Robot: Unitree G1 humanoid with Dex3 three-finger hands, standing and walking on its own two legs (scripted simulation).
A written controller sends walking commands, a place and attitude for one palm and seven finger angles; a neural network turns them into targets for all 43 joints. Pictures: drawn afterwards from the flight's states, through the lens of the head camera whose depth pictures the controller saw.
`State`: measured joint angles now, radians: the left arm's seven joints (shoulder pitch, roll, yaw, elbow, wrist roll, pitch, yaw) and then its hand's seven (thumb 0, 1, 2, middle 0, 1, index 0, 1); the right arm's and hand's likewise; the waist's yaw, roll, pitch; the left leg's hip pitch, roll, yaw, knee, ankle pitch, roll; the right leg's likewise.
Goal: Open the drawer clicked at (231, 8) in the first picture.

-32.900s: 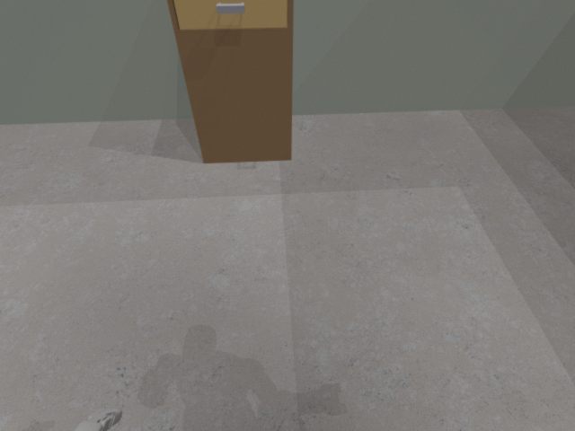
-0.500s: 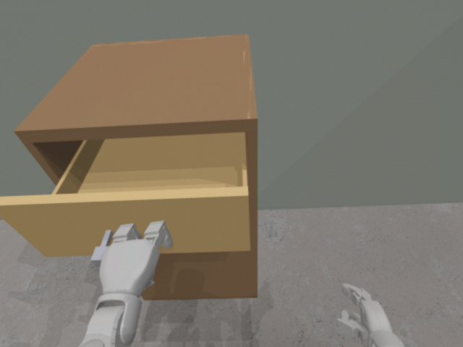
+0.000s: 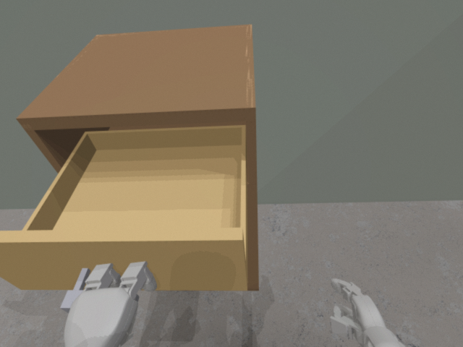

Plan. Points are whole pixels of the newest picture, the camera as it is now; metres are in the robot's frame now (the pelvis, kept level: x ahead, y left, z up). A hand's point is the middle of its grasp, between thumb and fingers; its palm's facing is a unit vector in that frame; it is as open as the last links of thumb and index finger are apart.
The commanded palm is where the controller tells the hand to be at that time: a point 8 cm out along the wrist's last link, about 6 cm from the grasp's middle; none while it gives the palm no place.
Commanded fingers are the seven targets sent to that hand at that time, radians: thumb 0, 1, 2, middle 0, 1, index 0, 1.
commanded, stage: pull the drawer open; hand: left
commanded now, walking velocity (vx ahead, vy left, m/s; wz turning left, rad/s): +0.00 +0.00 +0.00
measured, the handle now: (105, 287) +0.20 +0.23 +0.05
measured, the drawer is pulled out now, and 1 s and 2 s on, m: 0.26 0.30 0.28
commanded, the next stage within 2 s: open the thumb to release the handle in 0.34 s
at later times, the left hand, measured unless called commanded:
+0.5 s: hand out of the picture +0.12 +0.19 +0.03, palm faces -0.01 -0.11 -0.99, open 6.1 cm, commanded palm +0.09 +0.20 +0.08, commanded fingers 0.00 0.62 0.78 -0.38 -1.32 -0.38 -1.32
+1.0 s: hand (119, 346) +0.12 +0.18 +0.03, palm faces +0.01 -0.13 -0.99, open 12.3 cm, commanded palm +0.09 +0.20 +0.08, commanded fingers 0.00 -0.50 0.30 -0.30 -1.20 -0.30 -1.20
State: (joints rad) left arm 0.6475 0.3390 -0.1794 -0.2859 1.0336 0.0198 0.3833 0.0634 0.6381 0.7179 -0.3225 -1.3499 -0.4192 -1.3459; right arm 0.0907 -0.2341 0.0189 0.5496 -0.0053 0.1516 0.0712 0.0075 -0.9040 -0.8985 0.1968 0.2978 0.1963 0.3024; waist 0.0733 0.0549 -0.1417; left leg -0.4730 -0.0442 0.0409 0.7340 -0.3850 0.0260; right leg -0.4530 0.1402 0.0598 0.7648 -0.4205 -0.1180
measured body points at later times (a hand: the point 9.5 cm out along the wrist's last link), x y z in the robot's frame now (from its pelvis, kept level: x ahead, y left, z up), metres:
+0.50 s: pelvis -0.01 -0.02 -0.01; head +0.00 -0.07 +0.43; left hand +0.11 +0.19 +0.08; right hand +0.22 -0.24 -0.10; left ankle -0.01 +0.12 -0.71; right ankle -0.03 -0.05 -0.71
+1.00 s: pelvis -0.03 -0.02 -0.01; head -0.02 -0.07 +0.44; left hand +0.12 +0.19 +0.08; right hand +0.20 -0.22 -0.11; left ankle -0.01 +0.12 -0.71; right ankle -0.03 -0.05 -0.71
